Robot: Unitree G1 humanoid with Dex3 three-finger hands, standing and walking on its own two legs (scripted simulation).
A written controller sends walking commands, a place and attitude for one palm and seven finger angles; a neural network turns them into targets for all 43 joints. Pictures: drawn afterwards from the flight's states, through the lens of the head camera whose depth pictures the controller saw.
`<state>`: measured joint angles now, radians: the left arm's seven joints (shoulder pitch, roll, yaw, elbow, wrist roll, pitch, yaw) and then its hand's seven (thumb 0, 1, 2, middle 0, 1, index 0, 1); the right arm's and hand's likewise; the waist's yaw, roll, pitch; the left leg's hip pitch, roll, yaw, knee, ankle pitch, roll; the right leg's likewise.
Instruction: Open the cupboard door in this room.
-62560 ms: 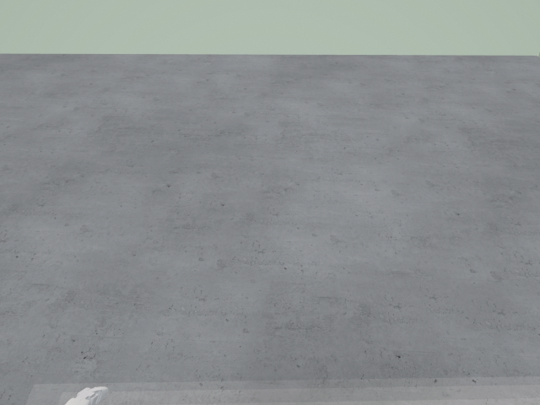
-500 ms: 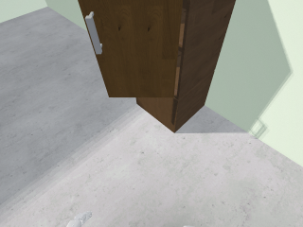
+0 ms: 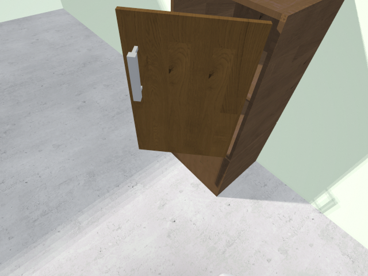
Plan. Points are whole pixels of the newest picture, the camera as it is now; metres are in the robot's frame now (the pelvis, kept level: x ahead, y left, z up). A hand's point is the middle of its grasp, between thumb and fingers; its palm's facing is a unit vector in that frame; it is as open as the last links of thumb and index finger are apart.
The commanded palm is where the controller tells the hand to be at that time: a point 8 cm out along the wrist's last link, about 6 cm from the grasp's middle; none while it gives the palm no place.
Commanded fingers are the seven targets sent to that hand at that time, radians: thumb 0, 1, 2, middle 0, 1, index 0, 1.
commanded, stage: come to a stop and stand still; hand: left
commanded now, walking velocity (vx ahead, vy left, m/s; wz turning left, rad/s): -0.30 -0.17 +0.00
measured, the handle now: (136, 74) +0.63 +0.21 +0.07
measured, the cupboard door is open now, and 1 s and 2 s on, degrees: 43 43 43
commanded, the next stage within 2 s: look again from close up in 0.86 s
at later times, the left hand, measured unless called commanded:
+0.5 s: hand out of the picture +0.11 +0.18 -0.18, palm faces +0.05 -0.98 -0.20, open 7.3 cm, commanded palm none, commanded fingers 0.00 0.90 0.90 -0.20 -0.30 -0.20 -0.30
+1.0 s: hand out of the picture +0.05 +0.20 -0.16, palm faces -0.02 -0.96 -0.27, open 7.4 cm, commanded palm none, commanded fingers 0.00 0.90 0.90 -0.20 -0.30 -0.20 -0.30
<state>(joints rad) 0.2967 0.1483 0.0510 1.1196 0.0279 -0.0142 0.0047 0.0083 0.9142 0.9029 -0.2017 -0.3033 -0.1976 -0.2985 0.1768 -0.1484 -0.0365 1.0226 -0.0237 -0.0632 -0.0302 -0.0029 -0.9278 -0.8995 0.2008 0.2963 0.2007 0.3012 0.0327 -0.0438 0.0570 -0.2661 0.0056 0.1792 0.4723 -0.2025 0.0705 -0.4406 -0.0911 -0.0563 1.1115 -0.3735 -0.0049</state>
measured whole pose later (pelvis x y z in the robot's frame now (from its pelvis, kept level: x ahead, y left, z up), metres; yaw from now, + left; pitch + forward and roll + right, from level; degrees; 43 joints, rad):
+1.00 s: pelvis +0.04 +0.00 +0.00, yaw -2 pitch -1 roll +1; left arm 0.29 0.17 -0.01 1.07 0.02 0.00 0.02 0.01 0.91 0.90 -0.20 -0.30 -0.20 -0.30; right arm 0.26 -0.21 0.00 1.01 -0.02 -0.01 -0.02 0.00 -0.92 -0.90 0.20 0.30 0.20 0.30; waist 0.01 0.05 0.03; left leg -0.15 -0.02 0.12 0.43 -0.27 0.03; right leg -0.27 -0.07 0.00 0.51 -0.23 0.03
